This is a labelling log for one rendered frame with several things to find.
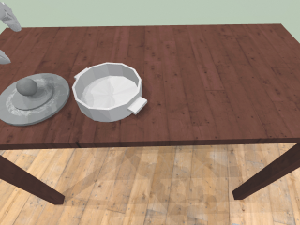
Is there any table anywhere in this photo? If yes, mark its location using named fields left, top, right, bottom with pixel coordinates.
left=0, top=23, right=300, bottom=205

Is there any pot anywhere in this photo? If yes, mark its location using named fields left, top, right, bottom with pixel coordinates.
left=72, top=62, right=147, bottom=123

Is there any knob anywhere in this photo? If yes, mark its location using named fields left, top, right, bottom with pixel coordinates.
left=16, top=78, right=38, bottom=97

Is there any robot left hand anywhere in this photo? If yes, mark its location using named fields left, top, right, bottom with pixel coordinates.
left=0, top=2, right=22, bottom=65

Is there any lid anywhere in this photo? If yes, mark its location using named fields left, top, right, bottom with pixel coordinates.
left=0, top=73, right=70, bottom=126

